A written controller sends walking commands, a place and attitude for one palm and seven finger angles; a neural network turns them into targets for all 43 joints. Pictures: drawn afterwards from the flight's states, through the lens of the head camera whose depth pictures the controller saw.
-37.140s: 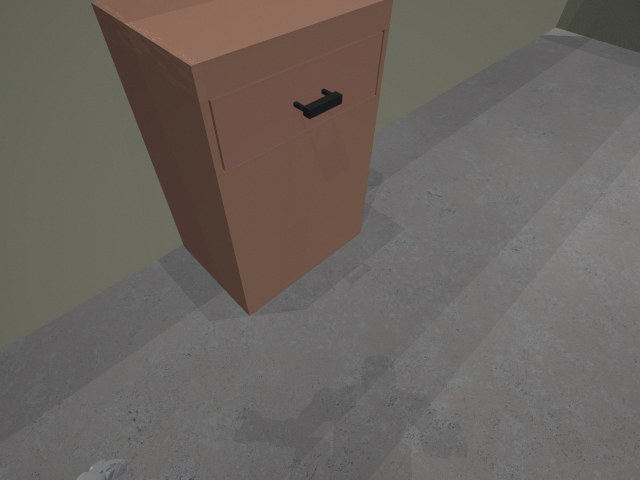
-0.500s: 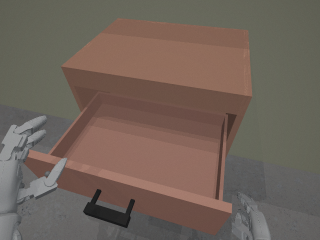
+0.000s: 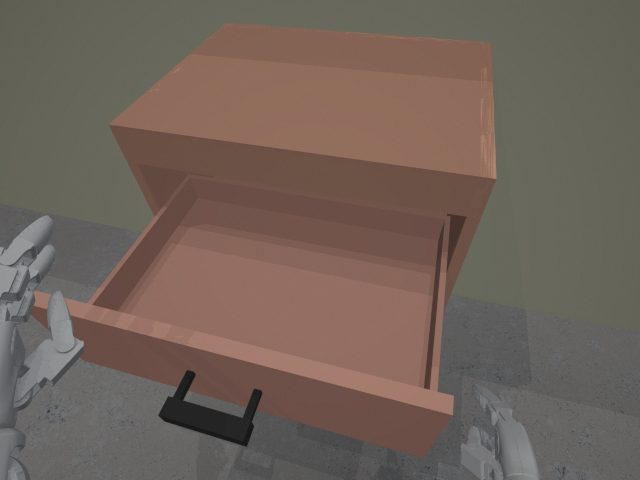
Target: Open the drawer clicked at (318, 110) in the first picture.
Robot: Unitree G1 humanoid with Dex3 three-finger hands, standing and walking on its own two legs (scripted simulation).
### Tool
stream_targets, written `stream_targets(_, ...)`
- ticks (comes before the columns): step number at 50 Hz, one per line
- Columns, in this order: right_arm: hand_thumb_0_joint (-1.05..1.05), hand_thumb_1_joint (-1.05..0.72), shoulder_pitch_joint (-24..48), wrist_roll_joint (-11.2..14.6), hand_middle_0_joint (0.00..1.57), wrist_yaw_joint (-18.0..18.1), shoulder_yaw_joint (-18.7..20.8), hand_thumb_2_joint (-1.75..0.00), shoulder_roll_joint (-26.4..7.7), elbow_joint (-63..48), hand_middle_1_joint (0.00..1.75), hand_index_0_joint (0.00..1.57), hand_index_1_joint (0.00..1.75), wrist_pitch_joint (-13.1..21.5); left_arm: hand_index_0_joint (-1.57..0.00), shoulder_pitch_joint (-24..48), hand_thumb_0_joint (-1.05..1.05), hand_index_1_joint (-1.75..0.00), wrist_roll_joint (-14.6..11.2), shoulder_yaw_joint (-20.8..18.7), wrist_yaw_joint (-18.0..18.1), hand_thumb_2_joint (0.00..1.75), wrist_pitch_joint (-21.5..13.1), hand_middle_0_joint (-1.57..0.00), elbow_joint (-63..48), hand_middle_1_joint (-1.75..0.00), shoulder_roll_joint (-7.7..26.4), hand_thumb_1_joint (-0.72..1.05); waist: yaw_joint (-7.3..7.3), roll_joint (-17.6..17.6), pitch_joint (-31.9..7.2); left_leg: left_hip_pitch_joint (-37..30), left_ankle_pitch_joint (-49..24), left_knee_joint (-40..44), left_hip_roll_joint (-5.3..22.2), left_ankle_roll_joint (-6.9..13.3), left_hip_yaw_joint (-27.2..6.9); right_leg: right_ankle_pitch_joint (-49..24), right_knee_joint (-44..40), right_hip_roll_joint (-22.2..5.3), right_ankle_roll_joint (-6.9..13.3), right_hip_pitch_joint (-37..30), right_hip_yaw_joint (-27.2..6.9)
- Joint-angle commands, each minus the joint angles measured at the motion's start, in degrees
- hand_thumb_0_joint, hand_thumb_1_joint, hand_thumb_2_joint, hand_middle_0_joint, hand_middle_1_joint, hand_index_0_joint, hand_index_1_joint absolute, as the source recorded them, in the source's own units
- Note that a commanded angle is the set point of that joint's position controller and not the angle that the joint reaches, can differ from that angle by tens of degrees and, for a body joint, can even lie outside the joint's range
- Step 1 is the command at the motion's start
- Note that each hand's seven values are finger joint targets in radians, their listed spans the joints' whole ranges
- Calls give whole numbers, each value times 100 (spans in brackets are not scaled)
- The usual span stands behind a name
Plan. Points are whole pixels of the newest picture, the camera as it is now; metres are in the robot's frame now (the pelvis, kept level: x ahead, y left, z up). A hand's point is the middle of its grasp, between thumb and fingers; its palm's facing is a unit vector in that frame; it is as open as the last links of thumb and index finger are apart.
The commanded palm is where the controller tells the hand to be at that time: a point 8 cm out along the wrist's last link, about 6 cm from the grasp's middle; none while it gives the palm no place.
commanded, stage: step back with the hand held close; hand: left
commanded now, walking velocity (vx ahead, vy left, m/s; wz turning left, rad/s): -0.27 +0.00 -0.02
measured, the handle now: (214, 404) +0.21 +0.16 -0.03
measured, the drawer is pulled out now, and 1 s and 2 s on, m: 0.29 0.29 0.29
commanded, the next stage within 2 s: stop stepping back and stand still in 1.52 s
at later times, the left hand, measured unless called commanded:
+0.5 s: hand (51, 398) +0.15 +0.24 +0.16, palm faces +0.32 -0.81 -0.49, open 7.4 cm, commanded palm +0.08 +0.29 +0.18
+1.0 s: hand (22, 424) +0.13 +0.25 +0.16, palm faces +0.32 -0.81 -0.49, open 7.4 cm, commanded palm +0.05 +0.30 +0.18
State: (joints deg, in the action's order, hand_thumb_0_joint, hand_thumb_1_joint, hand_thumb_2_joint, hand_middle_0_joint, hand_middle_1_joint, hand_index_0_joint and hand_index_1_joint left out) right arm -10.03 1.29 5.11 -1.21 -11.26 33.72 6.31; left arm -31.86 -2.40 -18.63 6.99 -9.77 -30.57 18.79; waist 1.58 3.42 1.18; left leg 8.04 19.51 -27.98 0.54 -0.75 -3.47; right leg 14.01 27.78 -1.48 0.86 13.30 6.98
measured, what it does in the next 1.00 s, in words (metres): shifts its weight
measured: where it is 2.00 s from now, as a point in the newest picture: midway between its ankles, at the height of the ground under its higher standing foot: outside the picture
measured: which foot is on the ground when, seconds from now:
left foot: down 0.00-1.00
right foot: down 0.00-0.92, up 0.94-1.00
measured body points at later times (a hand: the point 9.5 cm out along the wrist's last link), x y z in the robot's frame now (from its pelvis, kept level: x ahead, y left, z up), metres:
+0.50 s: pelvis -0.05 +0.01 -0.01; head +0.00 +0.01 +0.44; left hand +0.13 +0.28 +0.18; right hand +0.13 -0.23 -0.09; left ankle -0.05 +0.13 -0.74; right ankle +0.01 -0.11 -0.74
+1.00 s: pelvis -0.07 +0.02 -0.01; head -0.02 +0.04 +0.43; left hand +0.11 +0.29 +0.18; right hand +0.10 -0.23 -0.09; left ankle -0.05 +0.13 -0.74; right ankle -0.03 -0.11 -0.73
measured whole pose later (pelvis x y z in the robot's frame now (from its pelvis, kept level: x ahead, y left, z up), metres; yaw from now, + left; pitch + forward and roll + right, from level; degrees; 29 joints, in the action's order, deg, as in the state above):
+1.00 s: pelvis -0.07 +0.02 -0.01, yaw +1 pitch +4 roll +0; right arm -11.1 0.0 4.5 1.3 -10.9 32.7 5.5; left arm -36.6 -1.1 -23.4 8.9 -14.2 -38.6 24.3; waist -1.2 -3.0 2.7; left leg 23.5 15.9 -35.4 -1.1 0.3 -2.9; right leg 15.5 39.6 -2.4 -0.6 26.7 3.9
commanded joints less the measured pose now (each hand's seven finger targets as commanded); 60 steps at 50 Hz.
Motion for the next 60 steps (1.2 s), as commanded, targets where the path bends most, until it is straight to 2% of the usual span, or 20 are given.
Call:
stream_targets(1,0,-90,512,5,20,54,275,-90,-627,-974,30,20,30,39,-20,-253,0,-30,-30,-679,59,90,-587,-20,-1105,-30,837,90,-186,-118,-720,433,-2226,117,295,308,-19,-1871,-194,-785,30,-413,-494)
stream_targets(7,0,-90,570,32,20,61,392,-90,-683,-1145,30,20,30,-98,-20,-675,0,-30,-52,-917,110,90,-658,-20,-1389,-30,1064,90,-179,-372,-1017,897,-2147,87,385,294,-206,-1704,35,-756,30,-588,-521)
stream_targets(13,0,-90,563,22,20,96,443,-90,-758,-1169,30,20,30,-12,-20,-669,0,-30,-49,-1126,198,90,-713,-20,-1665,-30,1281,90,-143,5,-1008,1261,-1810,255,500,330,-389,-1282,296,-648,-27,-510,-562)
stream_targets(22,0,-90,444,-5,20,47,460,-90,-793,-1087,30,20,30,88,-20,-586,0,-30,-60,-984,269,90,-731,-20,-1633,-30,1148,90,-180,-519,-764,1537,-491,-133,294,351,-267,-182,-251,-948,91,77,-1030)
stream_targets(27,0,-90,491,-25,20,44,431,-90,-797,-1138,30,20,30,129,-20,-559,0,-30,-5,-1004,307,90,-777,-20,-1785,-30,1159,90,-149,-90,-688,2010,-264,362,527,449,-511,49,110,-661,-57,-138,-853)
stream_targets(31,0,-90,472,-23,20,32,412,-90,-764,-1165,30,20,30,193,-20,-549,0,-30,26,-1049,317,90,-814,-20,-1813,-30,1154,90,-107,265,-735,2570,-390,639,756,508,-672,-423,780,-466,-127,-658,-683)
stream_targets(35,0,-90,349,-30,20,-3,433,-90,-779,-1108,30,20,30,220,-20,-424,0,-30,8,-1001,310,90,-810,-20,-1833,-30,1148,90,-148,-218,-685,2328,-242,118,511,417,-424,-384,287,-735,-3,-274,-1033)
stream_targets(38,0,-90,256,-53,20,-39,486,-90,-806,-992,30,20,30,190,-20,-365,0,-30,5,-1096,327,90,-802,-20,-1819,-30,1307,90,-182,-671,-753,1771,77,-573,170,305,-133,-31,-551,-1225,269,328,-1559)
stream_targets(40,0,-90,230,-62,20,-61,457,-90,-774,-947,30,20,30,132,-20,-385,0,-30,-26,-1011,330,90,-777,-20,-1876,-30,1240,90,-188,-1022,-876,1365,303,-909,32,270,14,303,-844,-1487,355,624,-1544)
stream_targets(42,0,-90,314,-87,20,-46,461,-90,-798,-933,30,20,30,77,-20,-508,0,-30,-33,-1055,334,90,-751,-20,-1874,-30,1237,90,-160,-1028,-840,1210,285,-678,123,300,-39,458,-818,-1456,317,763,-1287)
stream_targets(44,0,-90,438,-109,20,-15,452,-90,-820,-1018,30,20,30,95,-20,-604,0,-30,14,-1043,335,90,-778,-20,-2001,-30,1209,90,-147,-230,-765,1494,17,168,539,433,-470,373,-234,-993,86,561,-888)
stream_targets(46,0,-90,570,-103,20,5,442,-90,-820,-1108,30,20,30,165,-20,-564,0,-30,110,-1134,342,90,-853,-20,-2104,-30,1234,90,-124,806,-702,2739,-385,1045,1176,662,-1139,-59,1231,-270,-179,-409,-485)
stream_targets(47,0,-90,559,-121,20,14,455,-90,-755,-1090,30,20,30,198,-20,-538,0,-30,121,-1177,339,90,-878,-20,-2089,-30,1228,90,-114,881,-755,2849,-1032,1054,1326,705,-1204,-69,1703,-165,-196,-517,-467)
stream_targets(50,0,-90,314,-207,20,-41,573,-90,-698,-882,30,20,30,349,-20,-694,0,-30,48,-1055,270,90,-922,-20,-2147,-30,1108,90,-100,780,-983,1421,-3509,525,1515,823,-1187,980,1770,-49,-150,390,-596)
stream_targets(53,0,-90,274,-193,20,-120,581,-90,-728,-665,30,20,30,370,-20,-736,0,-30,27,-961,176,90,-891,-20,-2054,-30,1089,90,-120,723,-1169,57,-5243,42,1466,712,-1012,390,508,-17,-140,521,-494)
stream_targets(56,0,-90,381,-148,20,-178,483,-90,-777,-648,30,20,30,315,-20,-513,0,-30,-2,-861,68,90,-911,-20,-2046,-30,1076,90,-117,663,-1168,-115,-5014,-166,1280,521,-799,-728,-461,-54,-129,110,-441)
stream_targets(57,0,-90,408,-110,20,-187,471,-90,-770,-712,30,20,30,216,-20,-562,0,-30,-9,-981,71,90,-887,-20,-2068,-30,1199,90,-90,336,-1422,45,-4632,-454,1114,407,-533,-1923,-594,-233,-96,-331,-563)
stream_targets(58,0,-90,359,-19,20,-189,531,-90,-693,-803,30,20,30,126,-20,-648,0,-30,-34,-1032,85,90,-829,-20,-2118,-30,1315,90,-98,-664,-1931,261,-3889,-1043,671,169,-12,-3661,-489,-703,70,-866,-839)
stream_targets(59,0,-90,384,93,20,-168,565,-90,-668,-883,30,20,30,84,-20,-638,0,-30,-99,-999,65,90,-767,-20,-1927,-30,1268,90,-199,-1331,-1858,919,-1902,-1816,246,-27,399,-5032,-308,-1529,456,-877,-1303)
stream_targets(60,0,-90,527,134,20,-164,545,-90,-582,-958,30,20,30,60,-20,-728,0,-30,-157,-1094,78,90,-759,-20,-1768,-30,1279,90,-134,-1598,-1668,1556,564,-2740,-107,-46,312,-5582,-402,-2159,793,-652,-1648)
